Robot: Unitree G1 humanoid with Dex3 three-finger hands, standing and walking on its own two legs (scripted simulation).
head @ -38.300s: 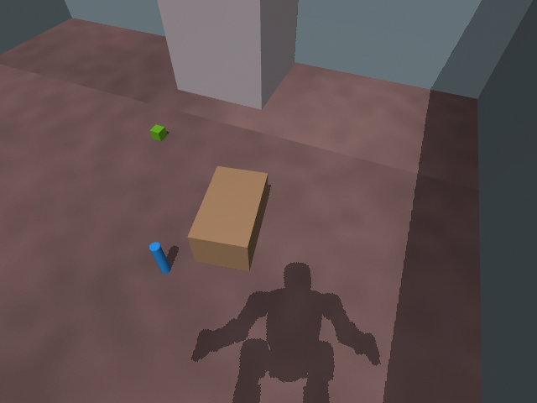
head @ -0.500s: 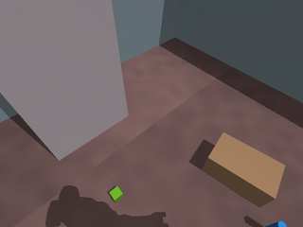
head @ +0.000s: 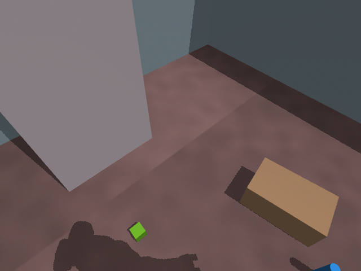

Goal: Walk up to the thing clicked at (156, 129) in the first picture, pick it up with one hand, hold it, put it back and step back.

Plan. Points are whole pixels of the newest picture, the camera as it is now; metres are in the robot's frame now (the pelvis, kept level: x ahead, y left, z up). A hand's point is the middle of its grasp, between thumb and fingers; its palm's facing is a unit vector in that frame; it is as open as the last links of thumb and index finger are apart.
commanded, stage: stand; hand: left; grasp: from above
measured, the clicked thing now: (138, 231) +0.40 +0.24 -0.75
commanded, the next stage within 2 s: rise first in 0.70 s
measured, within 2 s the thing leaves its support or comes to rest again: neither
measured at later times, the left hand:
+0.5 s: hand out of the picture +0.07 +0.26 -0.16, palm faces -0.02 -0.94 -0.35, open 7.4 cm
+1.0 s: hand (86, 268) +0.15 +0.25 -0.17, palm faces +0.02 -0.94 -0.34, open 8.0 cm
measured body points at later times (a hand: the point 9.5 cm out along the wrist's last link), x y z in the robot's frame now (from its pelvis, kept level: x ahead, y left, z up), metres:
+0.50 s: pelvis +0.00 +0.00 +0.00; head +0.01 +0.00 +0.45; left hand +0.07 +0.30 -0.13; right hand +0.08 -0.30 -0.14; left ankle +0.00 +0.12 -0.75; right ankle -0.01 -0.12 -0.75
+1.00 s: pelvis -0.01 +0.00 -0.02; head +0.05 +0.00 +0.43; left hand +0.15 +0.30 -0.14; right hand +0.09 -0.28 -0.14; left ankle +0.00 +0.12 -0.75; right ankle -0.01 -0.12 -0.75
